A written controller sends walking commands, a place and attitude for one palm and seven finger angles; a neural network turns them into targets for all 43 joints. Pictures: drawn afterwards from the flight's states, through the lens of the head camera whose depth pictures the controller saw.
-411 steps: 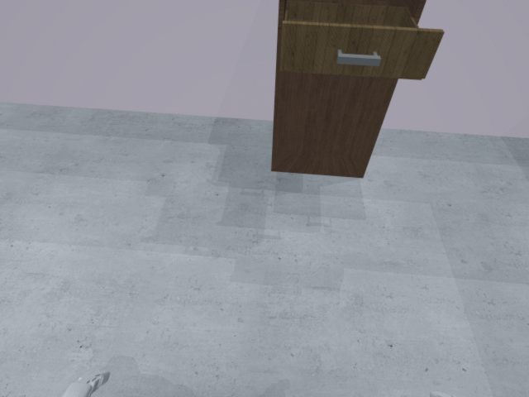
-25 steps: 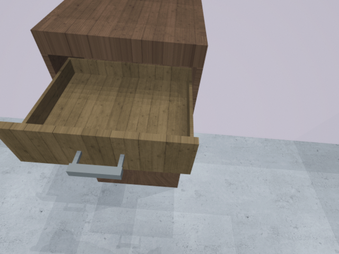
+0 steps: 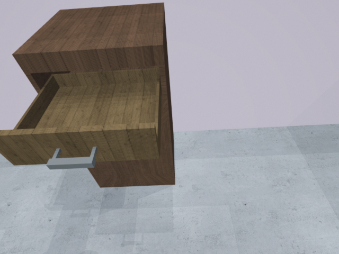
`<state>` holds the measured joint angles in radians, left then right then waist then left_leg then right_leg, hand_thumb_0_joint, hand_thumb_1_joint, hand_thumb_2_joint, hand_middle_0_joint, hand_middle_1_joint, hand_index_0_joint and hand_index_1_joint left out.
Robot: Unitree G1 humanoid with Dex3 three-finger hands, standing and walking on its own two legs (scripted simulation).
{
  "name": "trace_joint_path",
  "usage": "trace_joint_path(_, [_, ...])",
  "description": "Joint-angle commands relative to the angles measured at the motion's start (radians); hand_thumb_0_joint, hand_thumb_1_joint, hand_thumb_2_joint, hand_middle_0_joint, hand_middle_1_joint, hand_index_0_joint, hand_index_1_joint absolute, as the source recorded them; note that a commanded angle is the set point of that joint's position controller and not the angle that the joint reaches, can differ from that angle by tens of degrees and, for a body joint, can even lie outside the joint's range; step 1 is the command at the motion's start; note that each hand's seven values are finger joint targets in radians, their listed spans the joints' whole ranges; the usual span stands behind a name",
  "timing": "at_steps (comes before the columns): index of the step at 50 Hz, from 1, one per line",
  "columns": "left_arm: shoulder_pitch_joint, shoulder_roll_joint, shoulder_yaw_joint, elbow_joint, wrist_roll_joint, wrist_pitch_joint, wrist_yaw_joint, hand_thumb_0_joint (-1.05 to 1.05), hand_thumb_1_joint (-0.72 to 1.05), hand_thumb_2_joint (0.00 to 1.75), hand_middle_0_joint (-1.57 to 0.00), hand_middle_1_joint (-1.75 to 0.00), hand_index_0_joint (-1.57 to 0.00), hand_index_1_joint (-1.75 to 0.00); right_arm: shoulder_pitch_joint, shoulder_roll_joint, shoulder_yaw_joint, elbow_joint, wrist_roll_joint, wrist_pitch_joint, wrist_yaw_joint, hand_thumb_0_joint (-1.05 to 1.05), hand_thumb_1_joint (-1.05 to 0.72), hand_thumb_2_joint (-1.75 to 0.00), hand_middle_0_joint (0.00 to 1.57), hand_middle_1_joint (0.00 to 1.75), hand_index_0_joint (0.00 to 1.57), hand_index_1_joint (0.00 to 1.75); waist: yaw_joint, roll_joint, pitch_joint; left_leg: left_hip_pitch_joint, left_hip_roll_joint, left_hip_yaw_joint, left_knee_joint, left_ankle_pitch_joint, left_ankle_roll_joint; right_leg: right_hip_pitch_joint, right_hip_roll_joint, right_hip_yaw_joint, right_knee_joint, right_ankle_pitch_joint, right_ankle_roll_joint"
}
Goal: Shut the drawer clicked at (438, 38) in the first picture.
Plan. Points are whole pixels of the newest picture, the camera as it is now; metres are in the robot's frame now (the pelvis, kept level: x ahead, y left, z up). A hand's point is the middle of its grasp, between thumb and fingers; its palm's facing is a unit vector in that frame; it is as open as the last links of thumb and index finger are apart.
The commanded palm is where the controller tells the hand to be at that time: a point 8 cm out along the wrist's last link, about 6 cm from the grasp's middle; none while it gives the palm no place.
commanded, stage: come to a stop and stand still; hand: left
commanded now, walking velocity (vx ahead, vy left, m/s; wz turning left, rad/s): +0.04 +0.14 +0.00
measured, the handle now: (73, 157) +0.35 +0.29 +0.03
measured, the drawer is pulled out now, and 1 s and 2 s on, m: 0.30 0.30 0.30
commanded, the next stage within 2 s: look again from close up in 0.82 s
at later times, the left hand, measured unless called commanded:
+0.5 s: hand out of the picture -0.03 +0.22 -0.19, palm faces +0.10 -0.98 -0.15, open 7.3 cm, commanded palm none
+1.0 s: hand out of the picture -0.01 +0.25 -0.19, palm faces +0.01 -0.98 -0.22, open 7.3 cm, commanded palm none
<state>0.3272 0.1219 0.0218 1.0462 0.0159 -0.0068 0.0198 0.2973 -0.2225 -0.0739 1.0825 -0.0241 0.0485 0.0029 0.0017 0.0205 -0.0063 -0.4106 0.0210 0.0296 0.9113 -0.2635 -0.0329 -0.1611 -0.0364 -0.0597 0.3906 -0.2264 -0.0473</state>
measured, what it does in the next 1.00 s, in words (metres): steps on the spot: left foot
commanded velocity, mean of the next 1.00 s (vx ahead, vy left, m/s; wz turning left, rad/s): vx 0.00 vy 0.01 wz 0.00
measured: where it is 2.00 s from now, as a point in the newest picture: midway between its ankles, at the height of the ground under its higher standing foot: outside the picture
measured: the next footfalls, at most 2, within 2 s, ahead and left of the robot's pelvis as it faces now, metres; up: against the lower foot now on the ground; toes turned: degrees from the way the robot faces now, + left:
left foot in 0.30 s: +0.02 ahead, +0.18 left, +0.00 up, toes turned +4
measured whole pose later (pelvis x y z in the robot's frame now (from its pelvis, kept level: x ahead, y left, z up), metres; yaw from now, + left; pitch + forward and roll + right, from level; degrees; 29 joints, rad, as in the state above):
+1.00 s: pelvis -0.01 +0.07 -0.01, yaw +0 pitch -1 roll +0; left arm 0.27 0.15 -0.01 1.13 0.01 -0.01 0.05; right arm 0.32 -0.12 0.01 1.11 -0.01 -0.02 -0.02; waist -0.01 0.01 0.06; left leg -0.19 0.00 0.07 0.47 -0.27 0.02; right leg -0.19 -0.08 -0.05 0.46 -0.25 0.05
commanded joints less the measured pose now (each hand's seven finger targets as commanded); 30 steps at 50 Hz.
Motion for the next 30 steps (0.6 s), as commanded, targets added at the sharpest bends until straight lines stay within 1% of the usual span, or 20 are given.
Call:
trace_joint_path(1, [0.116, 0.185, 0.050, -0.015, 0.004, -0.027, 0.022, 0.00, 0.90, 0.90, -0.20, -0.30, -0.20, -0.30, -0.052, -0.034, 0.004, -0.074, -0.005, -0.027, 0.002, 0.00, -0.90, -0.90, 0.20, 0.30, 0.20, 0.30, 0.065, -0.122, 0.064, -0.184, 0.030, -0.032, 0.002, -0.032, -0.020, 0.157, -0.283, 0.257, -0.179, 0.040, -0.097])
trace_joint_path(3, [0.134, 0.179, 0.051, -0.002, 0.006, -0.027, 0.027, 0.00, 0.90, 0.90, -0.20, -0.30, -0.20, -0.30, -0.062, -0.033, 0.009, -0.081, -0.001, -0.027, -0.005, 0.00, -0.90, -0.90, 0.20, 0.30, 0.20, 0.30, 0.072, -0.134, 0.035, -0.177, 0.034, -0.037, -0.034, -0.081, -0.025, 0.207, -0.304, 0.270, -0.139, 0.200, -0.122])
trace_joint_path(4, [0.132, 0.178, 0.051, 0.001, 0.008, -0.026, 0.028, 0.00, 0.90, 0.90, -0.20, -0.30, -0.20, -0.30, -0.065, -0.032, 0.010, -0.082, 0.003, -0.025, -0.007, 0.00, -0.90, -0.90, 0.20, 0.30, 0.20, 0.30, 0.074, -0.174, 0.034, -0.160, 0.035, -0.032, -0.060, -0.107, -0.025, 0.208, -0.305, 0.262, -0.129, 0.246, -0.130])
trace_joint_path(6, [0.123, 0.171, 0.049, 0.006, 0.012, -0.024, 0.027, 0.00, 0.90, 0.90, -0.20, -0.30, -0.20, -0.30, -0.063, -0.014, 0.017, -0.080, 0.008, -0.027, -0.011, 0.00, -0.90, -0.90, 0.20, 0.30, 0.20, 0.30, 0.068, -0.175, 0.021, -0.092, 0.028, -0.021, -0.141, -0.130, -0.021, 0.174, -0.294, 0.246, -0.115, 0.292, -0.131])
trace_joint_path(9, [0.085, 0.178, 0.044, 0.018, 0.014, -0.019, 0.022, 0.00, 0.90, 0.90, -0.20, -0.30, -0.20, -0.30, -0.050, 0.006, 0.024, -0.066, 0.019, -0.031, -0.013, 0.00, -0.90, -0.90, 0.20, 0.30, 0.20, 0.30, 0.052, -0.227, 0.024, 0.063, 0.004, 0.012, -0.274, -0.124, -0.011, 0.068, -0.260, 0.214, -0.107, 0.306, -0.114])
trace_joint_path(10, [0.069, 0.178, 0.043, 0.021, 0.012, -0.017, 0.022, 0.00, 0.90, 0.90, -0.20, -0.30, -0.20, -0.30, -0.032, 0.012, 0.026, -0.057, 0.019, -0.032, -0.015, 0.00, -0.90, -0.90, 0.20, 0.30, 0.20, 0.30, 0.039, -0.218, 0.023, 0.118, -0.002, 0.015, -0.322, -0.080, -0.007, 0.032, -0.241, 0.195, -0.098, 0.287, -0.100])
trace_joint_path(12, [0.026, 0.170, 0.039, 0.032, 0.002, -0.014, 0.021, 0.00, 0.90, 0.90, -0.20, -0.30, -0.20, -0.30, 0.025, 0.021, 0.033, -0.022, 0.020, -0.041, -0.021, 0.00, -0.90, -0.90, 0.20, 0.30, 0.20, 0.30, 0.001, -0.207, 0.017, 0.276, -0.008, 0.031, -0.484, 0.077, -0.004, -0.064, -0.190, 0.143, -0.060, 0.186, -0.047])
trace_joint_path(13, [0.025, 0.145, 0.032, 0.037, -0.002, -0.011, 0.020, 0.00, 0.90, 0.90, -0.20, -0.30, -0.20, -0.30, 0.036, 0.013, 0.034, -0.011, 0.020, -0.050, -0.025, 0.00, -0.90, -0.90, 0.20, 0.30, 0.20, 0.30, -0.003, -0.151, 0.020, 0.344, 0.010, 0.015, -0.535, 0.126, 0.003, -0.117, -0.150, 0.123, -0.029, 0.130, -0.017])
trace_joint_path(14, [0.041, 0.120, 0.023, 0.036, -0.001, -0.008, 0.018, 0.00, 0.90, 0.90, -0.20, -0.30, -0.20, -0.30, 0.050, -0.018, 0.028, -0.002, 0.021, -0.059, -0.029, 0.00, -0.90, -0.90, 0.20, 0.30, 0.20, 0.30, -0.002, -0.079, 0.003, 0.388, 0.070, -0.036, -0.534, 0.180, 0.020, -0.156, -0.108, 0.101, 0.012, 0.065, 0.008])
trace_joint_path(15, [0.056, 0.091, 0.018, 0.041, -0.002, -0.005, 0.019, 0.00, 0.90, 0.90, -0.20, -0.30, -0.20, -0.30, 0.039, -0.048, 0.028, -0.004, 0.016, -0.064, -0.033, 0.00, -0.90, -0.90, 0.20, 0.30, 0.20, 0.30, 0.007, 0.007, 0.012, 0.351, 0.140, -0.098, -0.541, 0.234, 0.052, -0.154, -0.071, 0.070, 0.019, 0.010, 0.030])
trace_joint_path(16, [0.061, 0.077, 0.015, 0.046, 0.000, -0.002, 0.022, 0.00, 0.90, 0.90, -0.20, -0.30, -0.20, -0.30, 0.015, -0.062, 0.028, -0.008, 0.014, -0.060, -0.036, 0.00, -0.90, -0.90, 0.20, 0.30, 0.20, 0.30, 0.018, 0.018, 0.048, 0.276, 0.168, -0.116, -0.553, 0.191, 0.073, -0.120, -0.056, 0.058, -0.003, -0.035, 0.041])
trace_joint_path(17, [0.067, 0.071, 0.015, 0.047, 0.006, -0.001, 0.024, 0.00, 0.90, 0.90, -0.20, -0.30, -0.20, -0.30, -0.003, -0.056, 0.029, -0.012, 0.014, -0.055, -0.036, 0.00, -0.90, -0.90, 0.20, 0.30, 0.20, 0.30, 0.022, -0.032, 0.089, 0.226, 0.154, -0.091, -0.544, 0.124, 0.065, -0.120, -0.053, 0.072, -0.026, -0.041, 0.039])
trace_joint_path(18, [0.054, 0.077, 0.012, 0.063, 0.004, 0.000, 0.020, 0.00, 0.90, 0.90, -0.20, -0.30, -0.20, -0.30, -0.018, -0.029, 0.037, -0.002, 0.015, -0.061, -0.039, 0.00, -0.90, -0.90, 0.20, 0.30, 0.20, 0.30, 0.017, -0.008, 0.109, 0.232, 0.126, -0.076, -0.554, 0.167, 0.059, -0.126, -0.063, 0.066, -0.021, 0.047, 0.042])
trace_joint_path(19, [0.048, 0.083, 0.011, 0.069, 0.002, 0.005, 0.019, 0.00, 0.90, 0.90, -0.20, -0.30, -0.20, -0.30, -0.009, -0.029, 0.040, 0.008, 0.018, -0.064, -0.042, 0.00, -0.90, -0.90, 0.20, 0.30, 0.20, 0.30, 0.016, 0.063, 0.108, 0.217, 0.132, -0.094, -0.594, 0.167, 0.062, -0.090, -0.064, 0.050, -0.015, 0.032, 0.052])
trace_joint_path(20, [0.047, 0.089, 0.009, 0.072, 0.001, 0.004, 0.018, 0.00, 0.90, 0.90, -0.20, -0.30, -0.20, -0.30, -0.017, -0.026, 0.044, 0.007, 0.018, -0.064, -0.043, 0.00, -0.90, -0.90, 0.20, 0.30, 0.20, 0.30, 0.019, 0.071, 0.112, 0.213, 0.127, -0.089, -0.599, 0.177, 0.061, -0.073, -0.063, 0.050, -0.013, 0.054, 0.054])
trace_joint_path(22, [0.058, 0.095, 0.005, 0.085, 0.001, 0.000, 0.018, 0.00, 0.90, 0.90, -0.20, -0.30, -0.20, -0.30, -0.024, -0.022, 0.049, 0.008, 0.019, -0.069, -0.046, 0.00, -0.90, -0.90, 0.20, 0.30, 0.20, 0.30, 0.021, 0.062, 0.077, 0.247, 0.113, -0.064, -0.577, 0.258, 0.055, -0.044, -0.072, 0.057, -0.018, 0.118, 0.053])
trace_joint_path(24, [0.056, 0.101, 0.005, 0.086, 0.001, 0.000, 0.018, 0.00, 0.90, 0.90, -0.20, -0.30, -0.20, -0.30, -0.014, -0.022, 0.049, 0.008, 0.021, -0.071, -0.047, 0.00, -0.90, -0.90, 0.20, 0.30, 0.20, 0.30, 0.018, 0.046, 0.068, 0.265, 0.110, -0.057, -0.576, 0.286, 0.054, -0.028, -0.074, 0.052, -0.023, 0.125, 0.055])
trace_joint_path(28, [0.033, 0.106, 0.004, 0.088, 0.000, 0.003, 0.018, 0.00, 0.90, 0.90, -0.20, -0.30, -0.20, -0.30, -0.011, -0.028, 0.052, 0.012, 0.018, -0.076, -0.046, 0.00, -0.90, -0.90, 0.20, 0.30, 0.20, 0.30, 0.017, 0.051, 0.051, 0.260, 0.111, -0.067, -0.598, 0.286, 0.049, -0.002, -0.077, 0.041, -0.019, 0.117, 0.062])
trace_joint_path(29, [0.031, 0.106, 0.004, 0.084, 0.000, 0.005, 0.017, 0.00, 0.90, 0.90, -0.20, -0.30, -0.20, -0.30, -0.008, -0.029, 0.051, 0.011, 0.021, -0.076, -0.047, 0.00, -0.90, -0.90, 0.20, 0.30, 0.20, 0.30, 0.019, 0.033, 0.067, 0.251, 0.112, -0.068, -0.608, 0.278, 0.053, 0.002, -0.074, 0.036, -0.019, 0.108, 0.065])
trace_joint_path(30, [0.029, 0.104, 0.002, 0.087, 0.001, 0.006, 0.017, 0.00, 0.90, 0.90, -0.20, -0.30, -0.20, -0.30, -0.012, -0.032, 0.052, 0.013, 0.019, -0.077, -0.047, 0.00, -0.90, -0.90, 0.20, 0.30, 0.20, 0.30, 0.020, 0.037, 0.073, 0.246, 0.110, -0.073, -0.611, 0.264, 0.051, -0.004, -0.076, 0.039, -0.020, 0.105, 0.066])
